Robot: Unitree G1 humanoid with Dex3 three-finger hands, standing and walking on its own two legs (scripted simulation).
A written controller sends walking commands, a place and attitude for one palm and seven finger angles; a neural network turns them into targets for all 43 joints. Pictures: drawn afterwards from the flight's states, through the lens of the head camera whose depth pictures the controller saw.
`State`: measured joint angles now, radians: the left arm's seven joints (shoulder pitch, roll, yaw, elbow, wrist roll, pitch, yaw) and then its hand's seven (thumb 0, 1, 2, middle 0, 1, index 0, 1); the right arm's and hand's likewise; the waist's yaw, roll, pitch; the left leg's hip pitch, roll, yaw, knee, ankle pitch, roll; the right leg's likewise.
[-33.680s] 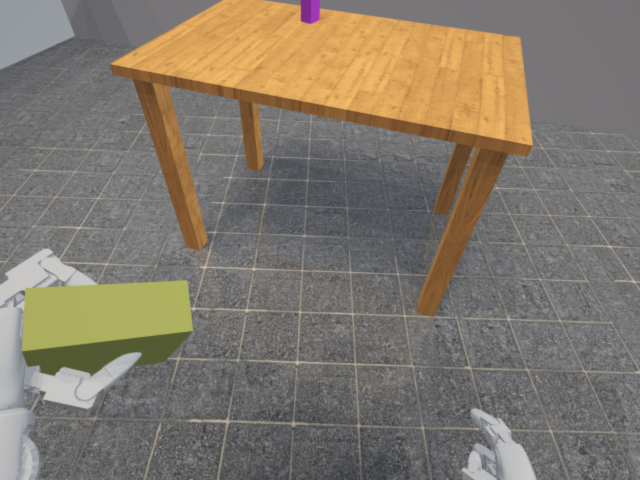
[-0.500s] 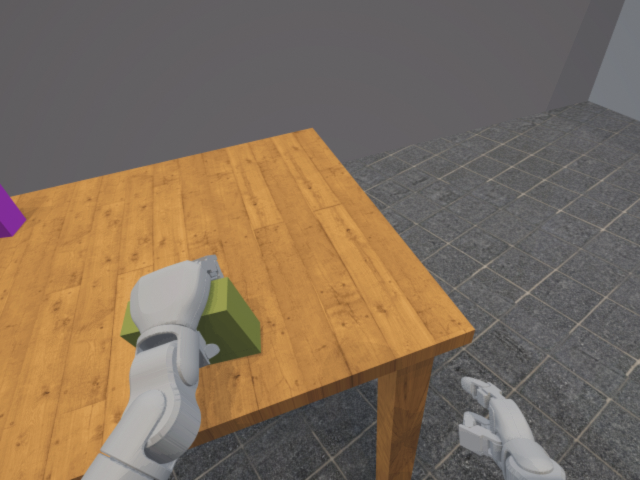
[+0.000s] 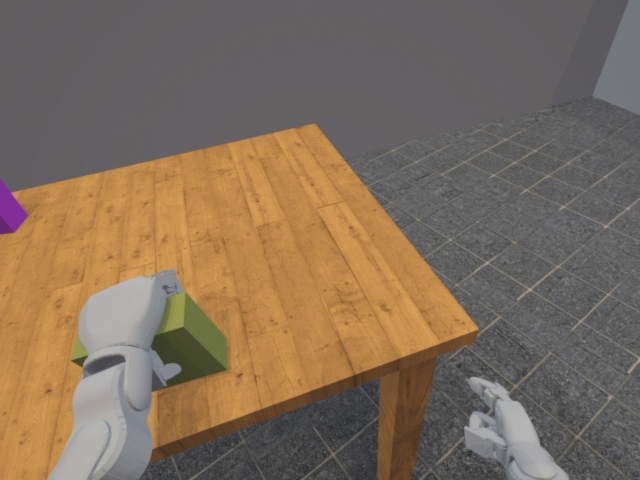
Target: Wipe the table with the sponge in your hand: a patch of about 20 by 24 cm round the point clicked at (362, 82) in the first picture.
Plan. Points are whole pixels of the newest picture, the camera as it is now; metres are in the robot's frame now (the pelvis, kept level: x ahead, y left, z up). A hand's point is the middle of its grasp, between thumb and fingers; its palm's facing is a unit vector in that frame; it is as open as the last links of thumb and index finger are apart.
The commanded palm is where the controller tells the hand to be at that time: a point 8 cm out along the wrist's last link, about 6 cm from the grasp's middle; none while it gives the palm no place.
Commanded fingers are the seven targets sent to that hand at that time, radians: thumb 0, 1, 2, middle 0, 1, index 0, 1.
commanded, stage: wipe forward along the middle lane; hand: left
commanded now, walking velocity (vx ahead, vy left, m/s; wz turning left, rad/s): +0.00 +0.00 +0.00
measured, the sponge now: (165, 354) +0.24 +0.24 +0.06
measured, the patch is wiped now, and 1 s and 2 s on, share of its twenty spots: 1.00 1.00 1.00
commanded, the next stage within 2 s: slide back across to the first lane in 1.60 s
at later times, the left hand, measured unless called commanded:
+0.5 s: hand (141, 319) +0.27 +0.27 +0.10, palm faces +0.01 -0.07 -1.00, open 9.1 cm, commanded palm +0.24 +0.28 +0.12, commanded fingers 0.00 0.10 1.30 -1.20 -1.60 -1.20 -1.60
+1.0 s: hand (142, 289) +0.32 +0.30 +0.10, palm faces -0.08 -0.03 -1.00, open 9.1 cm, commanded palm +0.30 +0.30 +0.12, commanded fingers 0.00 0.10 1.30 -1.20 -1.60 -1.20 -1.60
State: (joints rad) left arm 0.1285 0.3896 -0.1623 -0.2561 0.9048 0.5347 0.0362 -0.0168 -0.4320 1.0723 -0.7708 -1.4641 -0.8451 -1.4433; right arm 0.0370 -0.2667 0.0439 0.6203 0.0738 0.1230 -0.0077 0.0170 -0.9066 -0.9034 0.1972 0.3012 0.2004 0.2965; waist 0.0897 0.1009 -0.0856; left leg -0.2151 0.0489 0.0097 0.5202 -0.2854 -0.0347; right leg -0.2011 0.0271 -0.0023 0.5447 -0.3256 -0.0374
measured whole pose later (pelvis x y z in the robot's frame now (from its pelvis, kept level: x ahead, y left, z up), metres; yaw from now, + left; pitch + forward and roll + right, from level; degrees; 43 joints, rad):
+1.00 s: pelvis -0.03 -0.01 +0.00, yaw +2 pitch +3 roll +0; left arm -0.45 0.49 -0.07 0.56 0.98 0.27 -0.03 0.00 -0.54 1.16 -0.84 -1.41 -0.90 -1.40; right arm 0.17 -0.30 0.02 0.71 0.08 0.07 -0.08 0.02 -0.91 -0.90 0.20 0.30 0.20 0.30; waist 0.04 0.08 -0.09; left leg -0.36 0.05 -0.04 0.53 -0.23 -0.01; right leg -0.33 0.03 -0.05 0.54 -0.27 -0.05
